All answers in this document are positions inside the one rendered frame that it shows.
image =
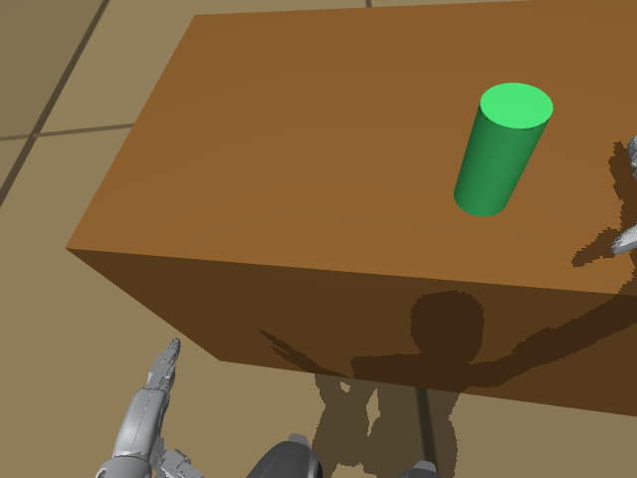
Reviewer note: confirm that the left robot arm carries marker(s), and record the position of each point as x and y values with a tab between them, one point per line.
125	467

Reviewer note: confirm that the left robot hand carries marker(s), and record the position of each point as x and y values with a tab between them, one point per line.
139	434

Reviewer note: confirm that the can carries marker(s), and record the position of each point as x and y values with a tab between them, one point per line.
509	122

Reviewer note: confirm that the right robot hand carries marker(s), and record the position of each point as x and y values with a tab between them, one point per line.
627	240

